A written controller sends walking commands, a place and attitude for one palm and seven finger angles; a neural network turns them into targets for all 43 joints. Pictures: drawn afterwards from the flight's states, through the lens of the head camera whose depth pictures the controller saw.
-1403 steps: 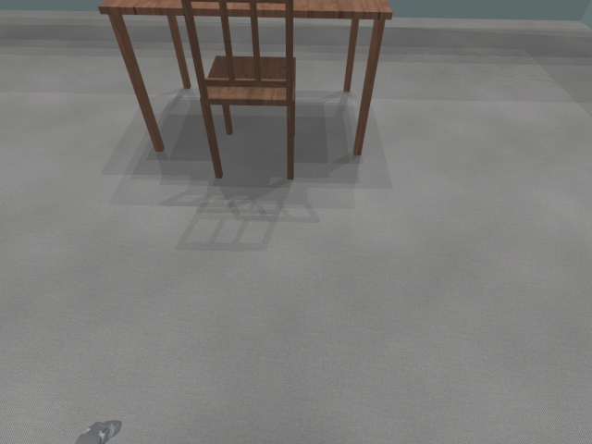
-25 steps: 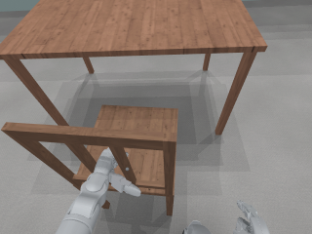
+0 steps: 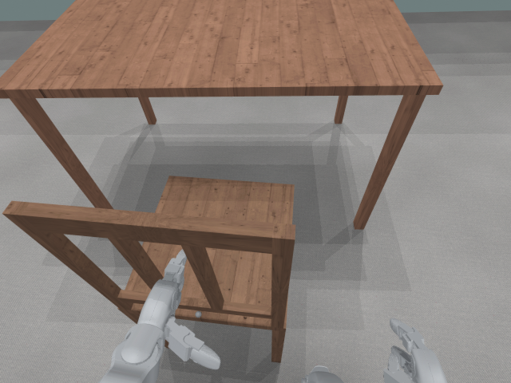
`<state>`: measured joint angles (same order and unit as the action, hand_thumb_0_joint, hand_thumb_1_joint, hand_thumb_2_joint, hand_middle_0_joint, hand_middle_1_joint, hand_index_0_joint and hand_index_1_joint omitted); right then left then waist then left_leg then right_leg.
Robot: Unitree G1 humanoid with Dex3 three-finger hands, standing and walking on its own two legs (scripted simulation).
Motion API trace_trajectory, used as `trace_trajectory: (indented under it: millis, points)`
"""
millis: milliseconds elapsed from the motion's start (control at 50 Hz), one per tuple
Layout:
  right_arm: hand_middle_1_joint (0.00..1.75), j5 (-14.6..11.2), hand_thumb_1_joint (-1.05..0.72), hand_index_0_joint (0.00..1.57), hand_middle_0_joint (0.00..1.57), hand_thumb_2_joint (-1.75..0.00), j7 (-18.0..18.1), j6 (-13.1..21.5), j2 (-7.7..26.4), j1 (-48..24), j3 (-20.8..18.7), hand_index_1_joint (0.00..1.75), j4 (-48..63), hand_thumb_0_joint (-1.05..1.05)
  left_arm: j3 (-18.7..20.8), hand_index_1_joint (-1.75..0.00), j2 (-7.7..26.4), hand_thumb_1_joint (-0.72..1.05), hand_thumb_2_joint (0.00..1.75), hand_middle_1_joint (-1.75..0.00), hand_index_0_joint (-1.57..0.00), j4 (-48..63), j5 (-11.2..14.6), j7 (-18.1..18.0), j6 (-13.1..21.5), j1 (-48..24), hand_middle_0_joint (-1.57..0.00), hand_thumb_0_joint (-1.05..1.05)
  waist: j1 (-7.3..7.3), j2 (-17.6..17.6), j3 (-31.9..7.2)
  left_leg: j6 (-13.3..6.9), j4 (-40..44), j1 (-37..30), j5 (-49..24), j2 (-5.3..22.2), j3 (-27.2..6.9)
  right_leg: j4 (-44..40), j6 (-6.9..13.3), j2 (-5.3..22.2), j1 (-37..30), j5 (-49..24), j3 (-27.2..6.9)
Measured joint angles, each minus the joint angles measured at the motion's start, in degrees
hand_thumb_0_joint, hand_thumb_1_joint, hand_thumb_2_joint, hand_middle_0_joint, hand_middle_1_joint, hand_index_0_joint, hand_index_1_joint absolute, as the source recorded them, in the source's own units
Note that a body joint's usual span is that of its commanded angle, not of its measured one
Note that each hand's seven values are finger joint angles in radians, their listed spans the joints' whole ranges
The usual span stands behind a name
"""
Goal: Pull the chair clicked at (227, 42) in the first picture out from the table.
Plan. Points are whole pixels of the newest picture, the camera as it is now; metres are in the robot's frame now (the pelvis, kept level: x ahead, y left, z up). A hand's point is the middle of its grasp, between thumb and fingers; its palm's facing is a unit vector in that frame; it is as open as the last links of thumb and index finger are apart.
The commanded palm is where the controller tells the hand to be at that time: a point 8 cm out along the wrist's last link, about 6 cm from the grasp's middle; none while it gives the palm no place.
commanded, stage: draw the fingers out of the gap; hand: left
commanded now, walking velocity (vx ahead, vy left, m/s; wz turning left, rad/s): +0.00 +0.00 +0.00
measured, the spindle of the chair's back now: (148, 272) +0.32 +0.20 -0.05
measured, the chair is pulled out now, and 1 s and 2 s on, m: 0.30 0.30 0.30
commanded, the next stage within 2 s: draw the hand back to the body in 0.48 s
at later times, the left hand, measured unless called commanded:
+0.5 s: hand (193, 368) +0.16 +0.10 -0.02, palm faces -0.17 -0.98 -0.12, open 17.5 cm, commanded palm +0.15 +0.14 -0.01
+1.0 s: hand (147, 356) +0.17 +0.14 +0.05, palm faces -0.07 -0.99 -0.08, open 17.5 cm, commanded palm +0.13 +0.21 +0.07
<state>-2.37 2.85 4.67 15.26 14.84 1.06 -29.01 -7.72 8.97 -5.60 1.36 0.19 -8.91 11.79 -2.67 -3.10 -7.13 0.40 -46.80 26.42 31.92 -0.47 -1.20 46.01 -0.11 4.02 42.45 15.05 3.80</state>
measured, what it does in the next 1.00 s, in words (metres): stands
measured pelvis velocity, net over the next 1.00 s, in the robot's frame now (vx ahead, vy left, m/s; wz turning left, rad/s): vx -0.01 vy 0.02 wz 0.00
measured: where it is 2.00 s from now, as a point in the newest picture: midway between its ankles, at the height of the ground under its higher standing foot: outside the picture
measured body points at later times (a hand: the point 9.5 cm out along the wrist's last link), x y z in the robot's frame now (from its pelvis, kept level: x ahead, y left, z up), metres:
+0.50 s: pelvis +0.00 +0.02 -0.02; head +0.03 +0.00 +0.43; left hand +0.17 +0.15 -0.01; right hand +0.19 -0.21 -0.08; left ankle -0.09 +0.13 -0.70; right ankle +0.07 -0.12 -0.70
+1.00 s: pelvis -0.01 +0.02 -0.04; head +0.04 +0.01 +0.41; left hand +0.16 +0.19 +0.06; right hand +0.19 -0.20 -0.11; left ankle -0.09 +0.13 -0.70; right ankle +0.07 -0.12 -0.70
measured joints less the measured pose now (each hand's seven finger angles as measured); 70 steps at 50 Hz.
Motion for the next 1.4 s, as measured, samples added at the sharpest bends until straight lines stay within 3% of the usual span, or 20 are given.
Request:
trace_trajectory:
  millis: [200,440,620,680,740,840,880,920,1020,1120,1180,1220,1300,1400]
  points:
    - [0.3,0.6,-0.9,0.2,0.21,-0.9,0.8,2.8,-0.5,-0.8,1.0,0.3,1.8,0.01,-5.0,0.0,-0.4,-0.53,0.2,0.0,0.0,8.1,-1.9,-1.5,-1.0,7.5,0.0,-0.01,0.62,-0.1,-0.2,-0.7,-3.8,1.5,1.8,-0.9,-0.7,2.9,-0.8,1.1,0.8,1.4,0.4]
    - [0.3,0.4,-0.9,0.2,0.21,-0.9,0.2,1.7,-1.8,0.3,1.4,0.3,5.4,0.01,-6.8,0.0,-1.0,-0.53,0.2,0.0,0.0,17.9,-4.0,-2.1,-3.4,17.9,0.0,-0.01,0.71,0.1,-2.1,-1.4,-6.6,2.8,3.7,-1.1,-0.1,5.4,-1.3,1.2,2.5,2.8,-0.4]
    - [0.3,0.5,-0.9,0.2,0.21,-0.9,0.9,1.9,-1.7,1.1,0.9,0.3,7.2,0.01,-8.0,0.0,0.2,-0.53,0.2,0.0,0.0,24.0,-5.5,-2.7,-2.7,25.0,0.0,-0.01,1.25,0.6,-2.4,-1.6,-9.9,5.3,5.5,-1.1,-0.2,8.2,-1.5,1.3,4.8,4.1,-0.3]
    - [0.3,0.3,-0.9,0.2,0.21,-0.9,1.0,3.7,-2.1,1.1,0.6,0.3,6.8,0.01,-6.2,0.0,-0.5,-0.53,0.2,0.0,-0.01,26.2,-0.4,-2.8,3.3,26.7,0.0,-0.01,1.36,1.0,-2.7,-1.5,-11.6,7.2,6.1,-1.0,-0.4,9.4,-1.5,1.3,6.5,4.4,-0.1]
    - [0.3,0.1,-0.9,0.2,0.21,-0.9,0.6,5.2,-2.6,0.9,0.1,0.3,5.7,0.01,-3.8,0.0,-1.0,-0.53,0.2,0.0,-0.01,28.5,2.6,-2.7,10.5,26.8,-0.01,-0.01,1.89,1.4,-2.8,-1.4,-13.5,8.9,6.9,-0.9,-0.6,10.7,-1.4,1.3,8.0,4.8,0.0]
    - [0.3,0.1,-0.9,0.2,0.21,-0.9,-1.4,5.9,-3.6,0.0,-0.9,0.3,3.6,0.01,0.4,0.0,-1.1,-0.54,0.2,0.0,0.0,30.4,4.0,-1.5,23.3,26.5,0.0,-0.01,2.64,1.4,-3.5,-1.2,-16.7,11.7,8.1,-0.8,-0.7,13.2,-1.3,1.2,10.8,5.4,0.0]
    - [0.3,0.0,-0.9,0.2,0.21,-0.9,-2.0,5.4,-3.7,-0.7,-1.1,0.3,3.0,0.01,1.2,0.0,-0.9,-0.54,0.2,0.0,0.0,30.3,4.0,0.0,26.0,26.3,0.0,-0.01,2.94,1.2,-3.2,-1.3,-17.7,12.4,8.6,-0.7,-0.5,14.1,-1.3,1.1,11.6,5.6,-0.1]
    - [0.3,-0.4,-0.9,0.2,0.21,-0.9,-2.2,4.5,-3.7,-1.1,-1.0,0.3,2.8,0.01,1.5,0.0,-0.1,-0.54,0.2,0.0,0.0,30.2,4.0,1.8,25.5,26.4,0.0,-0.01,3.19,0.8,-2.7,-1.4,-18.0,12.1,8.7,-0.6,-0.4,14.2,-1.5,1.0,11.3,5.6,-0.3]
    - [0.3,-1.3,-0.9,0.2,0.21,-0.9,-0.7,3.4,-3.8,-0.7,-0.5,0.3,3.5,0.02,3.3,0.0,3.3,-0.54,0.2,0.0,0.0,31.9,6.2,4.1,19.7,28.1,0.0,-0.01,3.18,-0.5,-1.9,-1.4,-15.4,9.1,7.6,-0.5,-0.4,11.9,-1.5,0.9,8.2,4.9,-0.2]
    - [0.3,-1.9,-0.9,0.2,0.21,-0.9,0.6,5.3,-3.9,0.0,-0.4,0.3,2.5,0.02,9.1,-0.01,4.5,-0.51,0.21,-0.01,-0.01,34.4,10.2,3.6,20.3,28.7,-0.01,-0.01,3.16,-0.7,-1.9,-1.2,-11.6,5.6,5.9,-0.3,-1.1,8.2,-1.3,0.7,4.2,3.8,0.8]
    - [0.3,-1.0,-0.9,0.2,0.21,-0.9,1.5,4.6,-3.7,0.4,-0.7,0.3,1.6,0.01,11.1,-0.02,6.2,-0.46,0.24,-0.02,-0.02,34.7,5.2,-1.6,17.0,27.9,-0.02,-0.01,3.76,-0.7,-1.2,-1.1,-8.2,1.5,4.6,0.0,-1.3,5.2,-1.2,0.5,0.0,2.9,1.1]
    - [0.3,-0.6,-0.9,0.2,0.21,-0.9,1.8,3.9,-3.4,0.7,-0.9,0.3,1.2,0.01,11.7,-0.03,6.2,-0.41,0.27,-0.03,-0.02,34.3,3.4,-4.6,14.5,28.6,-0.02,-0.01,3.55,-1.2,-0.8,-1.0,-5.5,-1.6,3.6,0.0,-1.5,2.8,-1.2,0.4,-3.2,2.3,1.4]
    - [0.3,-0.1,-0.9,0.2,0.21,-0.9,2.7,3.3,-2.6,1.0,-1.1,0.3,0.0,0.01,11.5,-0.05,6.2,-0.29,0.32,-0.05,-0.04,33.0,1.8,-8.0,11.5,29.3,-0.04,-0.01,3.93,-1.8,0.4,-1.1,-0.6,-7.4,1.6,0.1,-1.6,-1.4,-1.3,0.3,-9.1,1.0,1.6]
    - [0.3,0.3,-0.9,0.2,0.2,-0.9,3.3,4.7,-2.0,0.8,-0.6,0.3,-2.3,0.01,12.4,-0.09,7.7,-0.12,0.4,-0.09,-0.06,31.9,0.9,-9.9,10.5,26.2,-0.06,-0.01,5.03,-2.0,2.3,-1.1,4.8,-13.8,-0.8,0.0,-1.6,-5.6,-1.3,0.3,-15.2,-0.4,1.8]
